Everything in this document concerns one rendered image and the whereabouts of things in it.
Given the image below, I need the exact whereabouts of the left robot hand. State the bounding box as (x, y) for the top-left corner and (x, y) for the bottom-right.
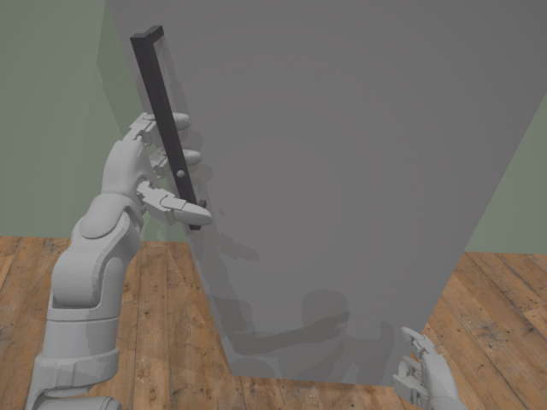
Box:
(101, 113), (213, 226)

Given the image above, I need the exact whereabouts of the robot left forearm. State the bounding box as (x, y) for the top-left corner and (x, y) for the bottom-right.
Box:
(26, 193), (144, 410)

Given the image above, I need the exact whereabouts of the fridge door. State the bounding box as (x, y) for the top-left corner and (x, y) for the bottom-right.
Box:
(107, 0), (547, 387)

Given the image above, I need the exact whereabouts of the handle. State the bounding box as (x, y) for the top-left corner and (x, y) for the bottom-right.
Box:
(130, 25), (207, 231)

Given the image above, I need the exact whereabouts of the right robot hand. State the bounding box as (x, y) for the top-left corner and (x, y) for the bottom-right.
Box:
(393, 327), (460, 410)

